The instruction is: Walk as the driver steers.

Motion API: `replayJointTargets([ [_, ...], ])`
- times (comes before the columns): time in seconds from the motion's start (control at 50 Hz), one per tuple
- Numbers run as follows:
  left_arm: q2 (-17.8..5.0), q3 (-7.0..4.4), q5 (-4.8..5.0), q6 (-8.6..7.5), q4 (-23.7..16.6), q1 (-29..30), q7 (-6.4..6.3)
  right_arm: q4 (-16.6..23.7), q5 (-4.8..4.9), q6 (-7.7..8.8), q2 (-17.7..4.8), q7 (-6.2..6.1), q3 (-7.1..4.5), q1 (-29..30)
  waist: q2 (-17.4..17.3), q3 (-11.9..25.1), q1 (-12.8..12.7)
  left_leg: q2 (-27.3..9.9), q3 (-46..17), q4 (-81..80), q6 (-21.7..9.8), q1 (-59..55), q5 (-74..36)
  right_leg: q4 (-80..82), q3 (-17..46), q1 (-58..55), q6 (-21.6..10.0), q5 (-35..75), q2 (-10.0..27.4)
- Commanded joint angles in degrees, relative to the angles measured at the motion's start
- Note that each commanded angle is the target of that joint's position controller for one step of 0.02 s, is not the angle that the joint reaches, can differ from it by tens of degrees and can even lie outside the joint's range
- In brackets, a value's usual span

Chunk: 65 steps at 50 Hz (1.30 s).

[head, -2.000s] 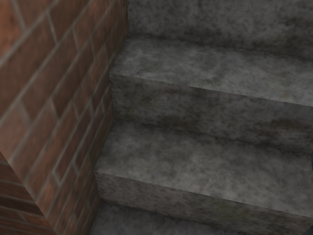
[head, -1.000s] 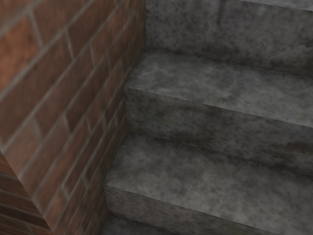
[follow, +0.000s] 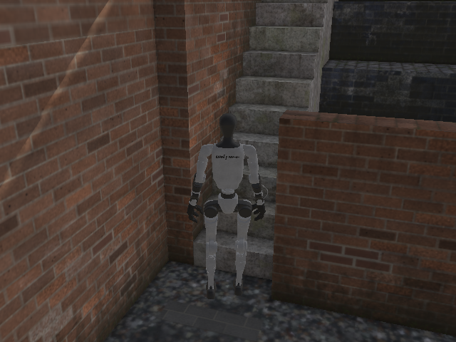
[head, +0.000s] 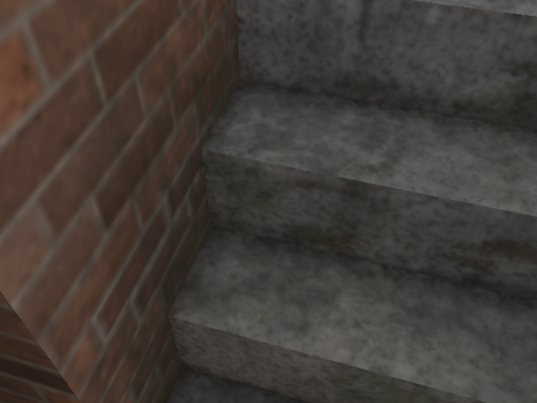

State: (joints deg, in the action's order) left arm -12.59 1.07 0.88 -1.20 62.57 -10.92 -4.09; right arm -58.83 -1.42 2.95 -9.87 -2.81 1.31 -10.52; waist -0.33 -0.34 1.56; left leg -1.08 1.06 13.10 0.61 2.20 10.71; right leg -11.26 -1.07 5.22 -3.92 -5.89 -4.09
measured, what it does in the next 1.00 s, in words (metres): stands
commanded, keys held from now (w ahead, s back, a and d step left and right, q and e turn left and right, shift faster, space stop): w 1.00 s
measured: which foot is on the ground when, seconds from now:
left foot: down 0.00-1.00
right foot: down 0.00-1.00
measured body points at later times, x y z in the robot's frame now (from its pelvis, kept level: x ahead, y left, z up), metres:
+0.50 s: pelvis +0.00 -0.01 +0.00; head +0.01 -0.01 +0.45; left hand +0.05 +0.24 -0.15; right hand +0.06 -0.24 -0.15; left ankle -0.04 +0.12 -0.75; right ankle +0.00 -0.08 -0.75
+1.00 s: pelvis +0.00 -0.01 +0.00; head +0.01 -0.01 +0.45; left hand +0.06 +0.24 -0.15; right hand +0.06 -0.24 -0.15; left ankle -0.04 +0.12 -0.75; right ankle +0.00 -0.08 -0.75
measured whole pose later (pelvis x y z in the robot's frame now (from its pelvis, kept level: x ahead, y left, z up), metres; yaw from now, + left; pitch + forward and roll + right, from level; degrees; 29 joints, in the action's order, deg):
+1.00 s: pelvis +0.00 -0.01 +0.00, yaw -1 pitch +0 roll +0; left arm -12.5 1.5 0.9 -1.2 62.3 -11.3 -3.9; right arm -60.0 -1.2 2.7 -10.2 -2.5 0.7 -10.3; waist -0.7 -0.3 1.5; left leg -2.4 1.3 13.5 1.7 2.4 11.0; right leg -10.7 -0.1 5.2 -4.7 -5.4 -5.2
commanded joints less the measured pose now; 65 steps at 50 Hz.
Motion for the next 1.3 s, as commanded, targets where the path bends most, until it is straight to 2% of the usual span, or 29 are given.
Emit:
replayJointTargets([
  [0.02, -5.7, -0.81, 0.01, -0.33, -1.7, -0.5, -0.16, 1.9, 0.06, 0.48, -4.7, -0.07, -0.81, 0.2, -0.8, 0.8, -0.1, -7.9, -5.1, -2.7, -1.2, 5.5, -3.5, -0.1, 8.7, -5.1, -1.2, 12.2, 11.9],
  [0.06, -6.5, -1.21, -0.09, -0.66, -1.1, -2.1, -0.26, 1.8, 0.06, 0.37, -5.0, -0.38, -1.19, -0.7, -0.1, -0.3, 0.2, -8.2, -4.5, -2.5, -1.0, 5.6, -3.4, 0.0, 8.5, -4.5, -0.8, 12.5, 11.2],
  [0.08, -5.9, -0.82, 0.0, -0.4, -1.6, -0.6, -0.18, 1.6, 0.08, 0.38, -4.9, -0.09, -0.87, -0.1, -0.7, 0.9, 0.0, -7.8, -5.0, -2.4, -1.1, 5.8, -3.0, 0.0, 8.8, -5.4, -1.2, 12.7, 11.8],
  [0.12, -6.4, -1.19, -0.09, -0.65, -1.1, -2.2, -0.29, 1.6, 0.07, 0.32, -5.0, -0.39, -1.24, -0.7, -0.1, -0.4, 0.2, -8.2, -4.4, -2.5, -0.9, 5.8, -3.0, 0.0, 8.6, -4.6, -0.8, 12.6, 11.2],
  [0.16, -5.9, -0.79, 0.07, -0.31, -1.7, -0.7, -0.16, 1.5, 0.1, 0.3, -4.7, -0.12, -0.94, 0.2, -0.9, 0.8, 0.0, -8.0, -4.8, -2.5, -1.1, 5.7, -2.8, 0.1, 9.1, -5.3, -1.3, 12.6, 11.8],
  [0.18, -6.5, -1.21, -0.04, -0.63, -1.1, -2.3, -0.28, 1.4, 0.07, 0.23, -5.1, -0.51, -1.33, -0.7, -0.2, -0.4, 0.2, -8.2, -4.2, -2.4, -0.9, 5.8, -2.9, 0.1, 8.8, -4.8, -0.7, 12.9, 11.2],
  [0.2, -5.9, -0.8, 0.07, -0.36, -1.6, -0.9, -0.19, 1.3, 0.11, 0.24, -5.0, -0.22, -1.03, -0.1, -0.8, 0.9, 0.0, -7.9, -4.7, -2.3, -1.0, 6.0, -2.7, 0.1, 9.1, -5.8, -1.2, 12.8, 11.8],
  [0.24, -6.5, -1.24, 0.01, -0.61, -1.0, -2.7, -0.22, 1.3, 0.13, 0.25, -5.2, -0.39, -1.46, -0.9, -0.1, -0.5, 0.1, -8.2, -4.0, -2.3, -0.7, 6.2, -2.4, 0.1, 8.9, -4.9, -0.7, 12.8, 11.1],
  [0.28, -5.8, -0.79, 0.05, -0.27, -1.6, -1.2, -0.1, 1.2, 0.2, 0.3, -4.8, 0.02, -1.12, 0.0, -0.7, 0.7, -0.1, -7.9, -4.5, -2.4, -0.8, 6.1, -2.1, 0.0, 9.3, -5.6, -1.2, 12.8, 11.7],
  [0.3, -6.4, -1.24, -0.04, -0.58, -1.0, -2.8, -0.23, 1.1, 0.16, 0.24, -5.1, -0.35, -1.53, -0.9, -0.1, -0.5, 0.1, -8.2, -3.9, -2.3, -0.6, 6.3, -2.2, 0.1, 9.0, -5.1, -0.7, 13.2, 11.1],
  [0.32, -5.9, -0.81, 0.06, -0.31, -1.5, -1.4, -0.14, 1.1, 0.2, 0.25, -5.0, -0.07, -1.21, -0.3, -0.7, 0.8, 0.0, -7.8, -4.4, -2.2, -0.7, 6.4, -2.0, 0.1, 9.4, -6.0, -1.1, 13.2, 11.7],
  [0.36, -5.9, -0.75, 0.06, -0.23, -1.6, -1.4, -0.13, 1.1, 0.2, 0.24, -4.9, 0.04, -1.2, 0.0, -0.6, 0.6, -0.1, -7.9, -4.4, -2.4, -0.7, 6.2, -1.9, 0.2, 9.5, -5.6, -1.2, 12.8, 11.7],
  [0.38, -6.5, -1.21, -0.04, -0.58, -1.0, -3.0, -0.23, 1.0, 0.19, 0.2, -5.2, -0.35, -1.61, -0.9, -0.1, -0.5, 0.0, -8.1, -3.7, -2.2, -0.5, 6.4, -2.1, 0.2, 9.2, -5.2, -0.6, 13.3, 11.1],
  [0.4, -6.0, -0.79, 0.04, -0.33, -1.5, -1.5, -0.16, 0.9, 0.23, 0.21, -5.1, -0.07, -1.26, -0.4, -0.5, 0.7, 0.0, -7.8, -4.3, -2.2, -0.7, 6.5, -1.7, 0.1, 9.5, -6.1, -1.0, 13.2, 11.7],
  [0.44, -5.9, -0.72, 0.06, -0.23, -1.6, -1.5, -0.14, 1.0, 0.22, 0.2, -4.9, 0.03, -1.25, -0.1, -0.5, 0.5, -0.1, -7.9, -4.3, -2.3, -0.7, 6.2, -1.7, 0.3, 9.6, -5.6, -1.1, 12.8, 11.6],
  [0.46, -6.5, -1.19, -0.04, -0.59, -1.0, -3.1, -0.24, 0.9, 0.2, 0.17, -5.2, -0.35, -1.65, -1.0, 0.0, -0.6, 0.0, -8.1, -3.6, -2.1, -0.4, 6.4, -1.8, 0.2, 9.3, -5.2, -0.5, 13.3, 11.0],
  [0.48, -5.9, -0.76, 0.05, -0.34, -1.5, -1.6, -0.17, 0.8, 0.24, 0.18, -5.1, -0.07, -1.31, -0.5, -0.5, 0.7, 0.0, -7.8, -4.2, -2.1, -0.6, 6.6, -1.5, 0.2, 9.6, -6.1, -1.0, 13.2, 11.6],
  [0.54, -5.9, -0.68, 0.06, -0.25, -1.6, -1.6, -0.13, 0.9, 0.23, 0.18, -4.9, 0.05, -1.31, -0.1, -0.6, 0.5, -0.1, -7.9, -4.2, -2.3, -0.6, 6.3, -1.6, 0.3, 9.8, -5.6, -1.1, 12.7, 11.6],
  [1.3, -6.1, -0.57, 0.03, -0.63, -1.9, -0.8, 0.07, 0.9, 0.12, 0.34, -5.0, 0.14, -1.38, 0.0, -0.6, 0.4, 0.0, -8.2, -4.2, -2.6, -0.8, 5.6, -2.2, 0.2, 10.2, -4.8, -1.4, 12.0, 11.5],
])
